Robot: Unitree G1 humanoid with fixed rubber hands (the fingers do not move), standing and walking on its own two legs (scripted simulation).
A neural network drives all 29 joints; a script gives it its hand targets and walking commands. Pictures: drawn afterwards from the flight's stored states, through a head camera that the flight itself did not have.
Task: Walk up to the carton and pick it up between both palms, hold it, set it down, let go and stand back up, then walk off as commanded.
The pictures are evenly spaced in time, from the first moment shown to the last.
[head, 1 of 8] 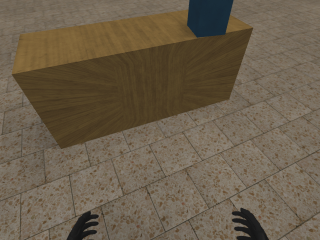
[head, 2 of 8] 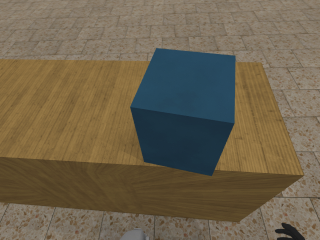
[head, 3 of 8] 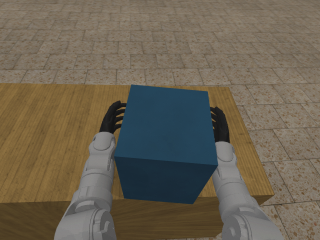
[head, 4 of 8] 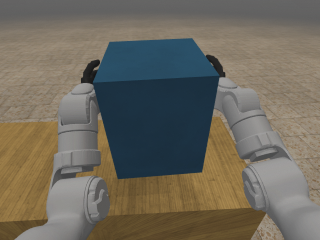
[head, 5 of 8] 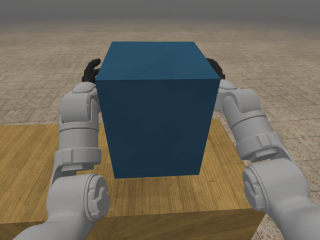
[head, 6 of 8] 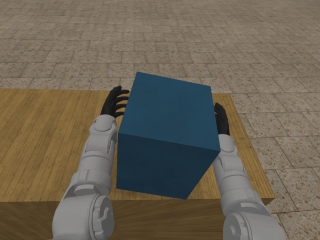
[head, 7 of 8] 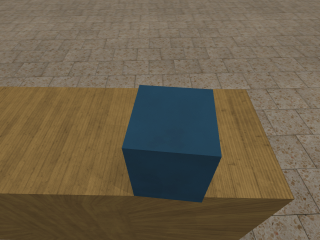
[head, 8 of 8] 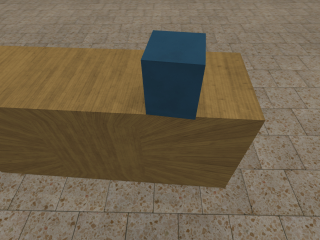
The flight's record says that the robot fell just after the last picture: no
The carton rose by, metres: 0.23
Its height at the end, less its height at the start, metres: +0.00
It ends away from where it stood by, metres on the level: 0.03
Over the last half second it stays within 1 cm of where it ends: yes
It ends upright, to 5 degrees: yes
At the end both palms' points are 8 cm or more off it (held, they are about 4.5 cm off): yes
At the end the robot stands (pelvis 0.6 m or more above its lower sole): yes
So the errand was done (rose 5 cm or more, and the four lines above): yes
